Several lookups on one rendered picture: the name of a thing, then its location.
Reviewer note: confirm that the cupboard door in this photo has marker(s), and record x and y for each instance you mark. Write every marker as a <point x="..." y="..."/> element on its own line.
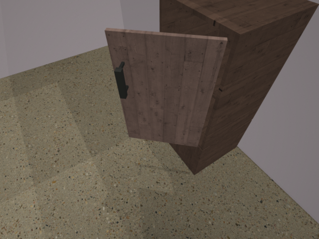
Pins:
<point x="171" y="78"/>

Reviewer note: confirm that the handle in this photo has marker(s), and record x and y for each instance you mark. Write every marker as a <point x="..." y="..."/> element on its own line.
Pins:
<point x="120" y="79"/>

